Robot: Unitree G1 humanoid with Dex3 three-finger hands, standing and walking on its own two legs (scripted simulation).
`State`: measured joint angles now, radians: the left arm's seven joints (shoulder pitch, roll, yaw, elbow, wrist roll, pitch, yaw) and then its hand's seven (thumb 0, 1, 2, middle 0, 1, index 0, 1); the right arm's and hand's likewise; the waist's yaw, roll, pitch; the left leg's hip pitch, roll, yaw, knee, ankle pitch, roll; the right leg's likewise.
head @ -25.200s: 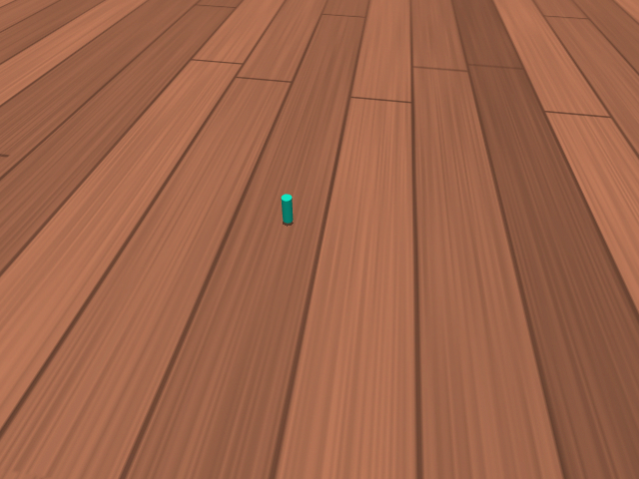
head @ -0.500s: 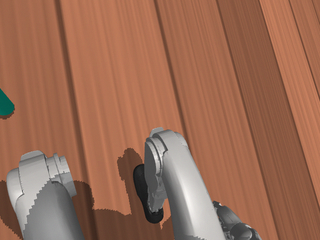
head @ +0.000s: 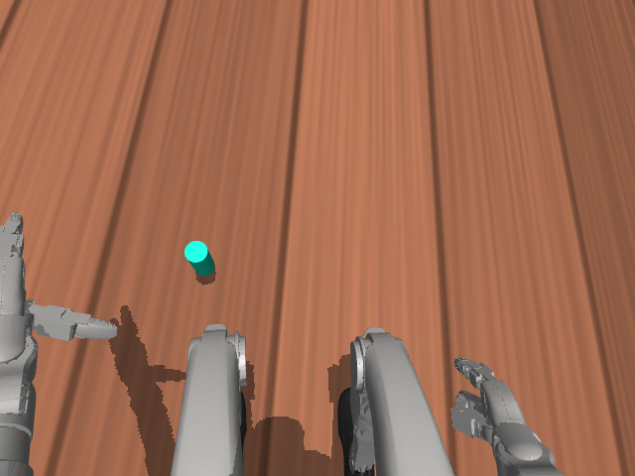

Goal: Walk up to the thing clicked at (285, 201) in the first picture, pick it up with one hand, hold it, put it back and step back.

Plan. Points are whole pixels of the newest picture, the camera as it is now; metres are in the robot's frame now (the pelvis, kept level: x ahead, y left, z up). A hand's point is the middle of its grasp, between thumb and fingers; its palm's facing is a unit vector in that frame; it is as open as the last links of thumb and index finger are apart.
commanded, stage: home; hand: left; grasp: from the side
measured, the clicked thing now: (200, 259) +0.48 +0.23 -0.44
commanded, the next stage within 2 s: none
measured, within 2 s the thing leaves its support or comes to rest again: neither
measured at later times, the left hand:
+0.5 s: hand (52, 351) +0.25 +0.22 +0.10, palm faces +0.19 -0.92 -0.35, open 17.5 cm
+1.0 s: hand (29, 419) +0.21 +0.19 +0.16, palm faces +0.20 -0.94 -0.29, open 17.4 cm
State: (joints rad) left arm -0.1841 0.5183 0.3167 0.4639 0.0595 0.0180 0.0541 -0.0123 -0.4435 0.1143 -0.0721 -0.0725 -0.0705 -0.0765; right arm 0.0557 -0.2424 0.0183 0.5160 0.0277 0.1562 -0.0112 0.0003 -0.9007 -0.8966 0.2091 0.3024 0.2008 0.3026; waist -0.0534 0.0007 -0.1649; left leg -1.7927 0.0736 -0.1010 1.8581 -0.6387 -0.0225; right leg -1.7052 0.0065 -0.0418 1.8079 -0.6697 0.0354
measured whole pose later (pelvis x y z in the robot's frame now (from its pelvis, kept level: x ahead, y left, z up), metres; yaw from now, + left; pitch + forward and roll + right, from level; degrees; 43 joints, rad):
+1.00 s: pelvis +0.06 +0.00 +0.21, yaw +6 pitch +8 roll -2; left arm 0.48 0.21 -0.01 -0.04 -0.01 0.29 0.14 -0.01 -0.52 0.07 -0.06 -0.06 -0.05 -0.06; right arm 0.26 -0.20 0.03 0.47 0.01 -0.11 -0.19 0.01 -0.90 -0.90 0.21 0.30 0.20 0.30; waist -0.02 0.03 -0.12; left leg -0.67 0.06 -0.04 0.97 -0.45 -0.03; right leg -0.59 -0.02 -0.05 0.93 -0.48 0.02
